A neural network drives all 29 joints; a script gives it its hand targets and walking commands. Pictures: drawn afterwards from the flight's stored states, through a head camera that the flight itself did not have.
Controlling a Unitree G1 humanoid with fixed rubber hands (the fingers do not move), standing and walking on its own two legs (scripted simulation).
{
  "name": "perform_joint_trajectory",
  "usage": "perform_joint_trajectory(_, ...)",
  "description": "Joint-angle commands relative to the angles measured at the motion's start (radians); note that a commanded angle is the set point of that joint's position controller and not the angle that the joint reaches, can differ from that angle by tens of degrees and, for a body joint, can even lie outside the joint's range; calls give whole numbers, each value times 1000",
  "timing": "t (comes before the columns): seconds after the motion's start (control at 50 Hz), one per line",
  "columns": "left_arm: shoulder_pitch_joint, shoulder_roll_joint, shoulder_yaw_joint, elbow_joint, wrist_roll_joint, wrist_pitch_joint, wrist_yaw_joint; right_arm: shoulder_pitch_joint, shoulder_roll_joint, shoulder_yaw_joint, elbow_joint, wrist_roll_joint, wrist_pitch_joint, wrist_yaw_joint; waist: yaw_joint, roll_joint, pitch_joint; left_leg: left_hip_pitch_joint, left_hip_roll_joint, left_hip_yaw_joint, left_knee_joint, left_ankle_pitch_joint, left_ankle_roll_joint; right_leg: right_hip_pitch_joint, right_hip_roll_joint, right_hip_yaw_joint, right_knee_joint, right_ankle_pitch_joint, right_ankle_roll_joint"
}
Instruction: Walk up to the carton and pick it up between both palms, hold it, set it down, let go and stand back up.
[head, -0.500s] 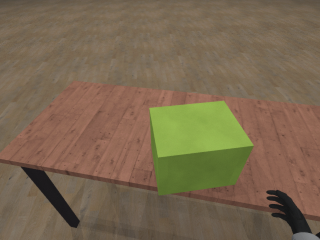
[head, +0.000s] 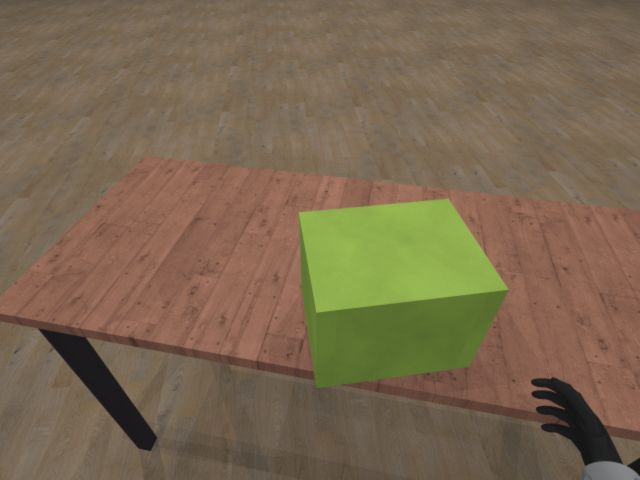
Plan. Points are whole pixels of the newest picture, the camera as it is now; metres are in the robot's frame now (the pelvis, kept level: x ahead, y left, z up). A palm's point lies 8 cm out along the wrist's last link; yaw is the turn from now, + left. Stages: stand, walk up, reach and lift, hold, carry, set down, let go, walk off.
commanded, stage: stand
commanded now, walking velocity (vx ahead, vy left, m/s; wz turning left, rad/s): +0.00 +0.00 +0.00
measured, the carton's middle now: (384, 290) +0.42 -0.04 +0.02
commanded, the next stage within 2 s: none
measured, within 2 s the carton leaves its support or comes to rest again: neither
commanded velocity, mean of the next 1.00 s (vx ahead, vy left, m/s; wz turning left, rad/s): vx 0.00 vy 0.00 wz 0.00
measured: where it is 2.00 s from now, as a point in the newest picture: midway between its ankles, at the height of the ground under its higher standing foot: outside the picture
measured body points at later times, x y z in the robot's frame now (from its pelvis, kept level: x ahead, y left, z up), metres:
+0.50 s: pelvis +0.00 +0.00 +0.00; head -0.02 +0.01 +0.45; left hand +0.02 +0.26 -0.14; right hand +0.23 -0.27 +0.00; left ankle +0.01 +0.13 -0.74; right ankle +0.01 -0.11 -0.74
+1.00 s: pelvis +0.00 +0.00 +0.00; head -0.01 +0.02 +0.45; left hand +0.02 +0.26 -0.15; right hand +0.23 -0.27 +0.00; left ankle +0.01 +0.13 -0.74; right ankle +0.01 -0.11 -0.74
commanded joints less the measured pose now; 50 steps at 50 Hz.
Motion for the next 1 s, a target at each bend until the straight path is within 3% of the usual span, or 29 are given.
perform_joint_trajectory(0.0, -119, 283, 17, -86, -53, -50, 16, 1, -223, -64, 77, -90, 78, 5, -94, 94, 94, 12, 110, -87, -162, 195, 47, -109, -156, 145, -89, 165, -10)
perform_joint_trajectory(0.04, -100, 307, 20, -84, -56, -51, 16, 21, -177, -50, 98, -85, 83, 12, -72, 177, 116, -5, 108, -74, -183, 119, 47, -108, -167, 154, -106, 78, -11)
perform_joint_trajectory(0.06, -104, 294, 14, -78, -59, -44, 15, 39, -145, -41, 93, -86, 84, 7, -85, 115, 111, -8, 111, -88, -166, 114, 49, -107, -165, 165, -122, 64, -14)
perform_joint_trajectory(0.14, -159, 324, 16, -84, -54, -38, 17, -13, -177, -44, 80, -87, 81, 7, -86, 163, 112, -17, 112, -104, -205, 65, 58, -106, -167, 161, -94, 108, -23)
perform_joint_trajectory(0.16, -142, 305, 19, -80, -51, -43, 11, 17, -161, -39, 91, -89, 82, 14, -92, 115, 121, -29, 130, -117, -217, 40, 59, -105, -160, 149, -85, 96, -17)
perform_joint_trajectory(0.22, -135, 302, 28, -79, -45, -34, 13, -20, -181, -45, 79, -91, 75, 11, -74, 184, 175, -76, 102, -96, -207, -6, 62, -133, -145, 144, -115, 9, -16)
perform_joint_trajectory(0.26, -167, 297, 20, -91, -38, -38, 11, 9, -183, -55, 101, -92, 81, 8, -104, 69, 97, 36, 120, -113, -205, 27, 53, -184, -139, 133, -118, -29, -9)
perform_joint_trajectory(0.28, -165, 323, 29, -88, -46, -42, 10, 19, -180, -46, 92, -87, 86, 15, -99, 127, 199, -57, 108, -97, -208, 8, 54, -177, -147, 142, -121, -24, -8)
perform_joint_trajectory(0.3, -150, 323, 29, -79, -49, -40, 6, -1, -177, -53, 90, -99, 86, 10, -109, 115, 144, -7, 108, -91, -203, 27, 56, -176, -151, 155, -122, -24, -7)
perform_joint_trajectory(0.32, -132, 279, 18, -85, -55, -34, 10, -8, -219, -61, 86, -98, 78, 7, -80, 175, 117, -58, 105, -107, -207, 14, 54, -109, -148, 133, -98, 8, -8)
perform_joint_trajectory(0.38, -170, 331, 34, -86, -45, -45, 14, 48, -164, -44, 123, -74, 89, 9, -109, 136, 170, 4, 92, -80, -181, 51, 49, -195, -169, 176, -149, -24, -16)
perform_joint_trajectory(0.4, -144, 325, 30, -77, -48, -37, 8, 8, -180, -53, 91, -93, 88, 22, -96, 68, 142, 18, 90, -79, -171, 43, 59, -194, -153, 164, -147, -77, -13)
perform_joint_trajectory(0.42, -150, 301, 8, -79, -48, -40, 11, -18, -205, -61, 85, -88, 89, 14, -109, 142, 163, 40, 92, -83, -164, 64, 48, -251, -170, 197, -160, -81, -8)
perform_joint_trajectory(0.44, -185, 305, 24, -84, -53, -35, 4, -22, -187, -60, 85, -90, 84, 14, -111, 94, 139, -1, 104, -110, -178, 56, 60, -196, -158, 168, -151, -49, -13)
perform_joint_trajectory(0.5, -133, 298, 24, -74, -50, -41, 10, 3, -164, -51, 112, -85, 78, 18, -78, 161, 120, -18, 98, -101, -191, 56, 56, -129, -154, 165, -128, 4, -10)
perform_joint_trajectory(0.52, -163, 304, 19, -88, -47, -37, 16, -36, -189, -58, 72, -89, 77, 17, -100, 95, 126, -7, 98, -86, -192, 53, 47, -137, -153, 144, -133, 4, -9)
perform_joint_trajectory(0.54, -142, 299, 19, -74, -55, -31, 10, -38, -176, -56, 89, -89, 82, 13, -76, 136, 125, 9, 92, -94, -180, 58, 50, -166, -172, 178, -149, -54, -15)
perform_joint_trajectory(0.56, -193, 288, 11, -93, -51, -35, 7, -23, -191, -50, 81, -84, 83, 18, -116, 119, 127, 26, 102, -100, -201, 59, 41, -177, -151, 161, -128, -21, -14)
perform_joint_trajectory(0.58, -160, 261, 10, -81, -52, -29, 11, -35, -184, -54, 82, -90, 84, 17, -84, 130, 106, 8, 99, -93, -185, 41, 38, -145, -129, 138, -127, -17, -10)
perform_joint_trajectory(0.62, -128, 306, 23, -74, -57, -34, 15, -13, -167, -44, 94, -86, 85, 20, -89, 186, 141, -17, 106, -78, -179, 62, 47, -151, -154, 170, -127, 18, -6)
perform_joint_trajectory(0.68, -181, 335, 25, -98, -45, -41, 16, 15, -159, -48, 92, -85, 93, 15, -116, 95, 124, 21, 87, -88, -178, 53, 47, -169, -159, 171, -152, -37, -15)
perform_joint_trajectory(0.7, -209, 282, 8, -103, -54, -32, 10, 10, -205, -55, 92, -94, 93, 3, -129, 164, 129, 15, 99, -85, -186, 65, 56, -159, -165, 169, -134, 4, -13)
perform_joint_trajectory(0.76, -131, 287, 18, -78, -60, -36, 12, -60, -172, -47, 75, -88, 88, 14, -73, 192, 99, -27, 105, -104, -198, 22, 44, -101, -143, 155, -115, -11, -9)
perform_joint_trajectory(0.78, -128, 308, 19, -74, -47, -42, 11, -42, -179, -54, 101, -94, 89, 12, -67, 140, 137, -31, 106, -91, -198, 48, 50, -98, -148, 154, -116, 22, -21)
perform_joint_trajectory(0.8, -160, 289, 15, -66, -53, -34, 10, -17, -195, -64, 99, -87, 93, 6, -99, 134, 143, 3, 94, -84, -191, 83, 38, -142, -163, 166, -115, 37, -20)
perform_joint_trajectory(0.82, -154, 273, 6, -86, -56, -31, 5, -36, -205, -58, 84, -83, 89, 12, -95, 191, 117, 1, 100, -90, -194, 72, 42, -107, -167, 169, -121, 49, -13)
perform_joint_trajectory(0.9, -139, 293, 12, -74, -53, -27, 19, -35, -164, -50, 82, -89, 86, 17, -95, 125, 172, -44, 101, -93, -208, 14, 46, -136, -147, 143, -120, -21, -3)
perform_joint_trajectory(0.94, -163, 277, 4, -89, -56, -26, 12, -15, -205, -49, 96, -86, 89, 9, -95, 194, 136, -70, 100, -106, -218, -27, 49, -104, -155, 154, -115, -17, -1)
perform_joint_trajectory(0.98, -134, 283, 8, -90, -46, -28, 10, -21, -200, -51, 88, -78, 88, 14, -92, 187, 133, -71, 109, -105, -253, -82, 50, -110, -147, 130, -89, -19, -4)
